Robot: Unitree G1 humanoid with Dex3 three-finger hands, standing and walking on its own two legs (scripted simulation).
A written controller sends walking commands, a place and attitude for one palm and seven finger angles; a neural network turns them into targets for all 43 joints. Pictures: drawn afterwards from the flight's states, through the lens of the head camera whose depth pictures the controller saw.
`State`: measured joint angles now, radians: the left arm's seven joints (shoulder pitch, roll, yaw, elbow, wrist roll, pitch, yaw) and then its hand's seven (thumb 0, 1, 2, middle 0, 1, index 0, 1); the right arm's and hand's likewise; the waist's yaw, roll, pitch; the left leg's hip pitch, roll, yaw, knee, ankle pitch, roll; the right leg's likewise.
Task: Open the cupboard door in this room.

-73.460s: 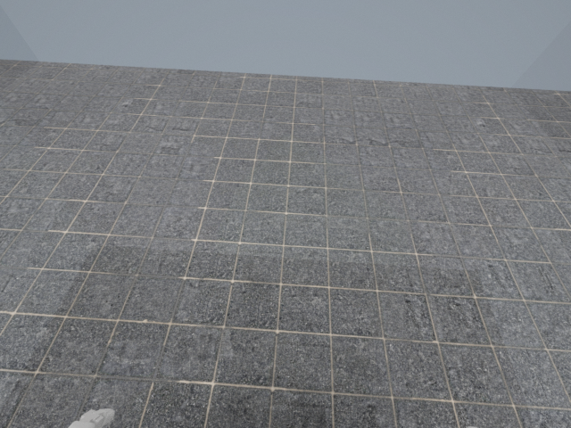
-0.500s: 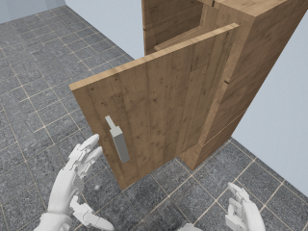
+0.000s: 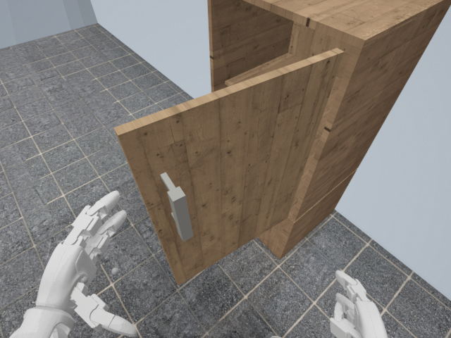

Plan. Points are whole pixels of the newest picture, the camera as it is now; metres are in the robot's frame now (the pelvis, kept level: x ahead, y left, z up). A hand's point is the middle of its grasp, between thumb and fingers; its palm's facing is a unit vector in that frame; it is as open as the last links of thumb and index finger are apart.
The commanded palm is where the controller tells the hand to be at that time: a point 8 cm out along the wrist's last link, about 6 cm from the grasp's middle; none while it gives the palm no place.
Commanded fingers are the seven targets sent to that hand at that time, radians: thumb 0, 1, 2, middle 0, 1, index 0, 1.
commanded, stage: draw the hand back to the body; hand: left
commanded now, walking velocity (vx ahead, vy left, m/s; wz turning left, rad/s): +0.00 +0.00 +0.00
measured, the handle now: (176, 207) +0.32 +0.11 +0.07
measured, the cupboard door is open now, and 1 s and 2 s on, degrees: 83 83 83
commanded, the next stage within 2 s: step back with the hand held close in 1.36 s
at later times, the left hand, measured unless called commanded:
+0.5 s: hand (51, 254) +0.20 +0.24 +0.14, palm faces +0.27 -0.91 -0.31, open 14.7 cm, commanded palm +0.16 +0.29 +0.16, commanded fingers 0.00 0.09 0.56 -0.17 -0.30 -0.17 -0.30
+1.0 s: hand out of the picture +0.21 +0.28 +0.21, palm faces +0.45 -0.79 -0.41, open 8.9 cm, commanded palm +0.16 +0.32 +0.22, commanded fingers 0.00 0.90 0.90 -0.20 -0.30 -0.20 -0.30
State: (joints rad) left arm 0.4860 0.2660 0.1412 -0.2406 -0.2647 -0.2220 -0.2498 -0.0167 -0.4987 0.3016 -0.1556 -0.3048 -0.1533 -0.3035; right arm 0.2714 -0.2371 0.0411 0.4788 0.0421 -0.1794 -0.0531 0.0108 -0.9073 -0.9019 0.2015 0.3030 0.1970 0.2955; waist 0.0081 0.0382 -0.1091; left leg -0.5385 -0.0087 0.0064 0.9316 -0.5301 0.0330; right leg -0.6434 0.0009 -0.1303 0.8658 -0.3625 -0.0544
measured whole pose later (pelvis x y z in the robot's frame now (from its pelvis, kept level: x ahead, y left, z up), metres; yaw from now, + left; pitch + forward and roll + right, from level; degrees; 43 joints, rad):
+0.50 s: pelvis +0.01 +0.03 +0.03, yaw +0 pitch +0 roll -2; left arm 0.55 0.29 0.16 -0.41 -0.06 -0.05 0.08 -0.01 -0.22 0.42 -0.17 -0.30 -0.16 -0.30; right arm 0.25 -0.23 0.06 0.54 0.01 -0.20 -0.08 0.01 -0.91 -0.90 0.20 0.30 0.20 0.30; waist 0.05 0.05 -0.04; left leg -0.24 -0.04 0.02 0.65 -0.43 0.07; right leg -0.34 -0.01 -0.11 0.60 -0.26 -0.01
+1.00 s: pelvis +0.02 +0.02 +0.05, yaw +0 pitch -4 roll -1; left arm 0.47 0.36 0.33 -0.41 -0.05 -0.08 0.12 0.00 0.63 0.79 -0.20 -0.31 -0.20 -0.30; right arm 0.19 -0.23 0.03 0.62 0.00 -0.13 -0.05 0.01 -0.91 -0.90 0.20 0.30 0.20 0.30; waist 0.08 0.06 0.02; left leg -0.02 -0.03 0.02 0.42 -0.33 0.05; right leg -0.14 0.01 -0.10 0.40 -0.19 -0.02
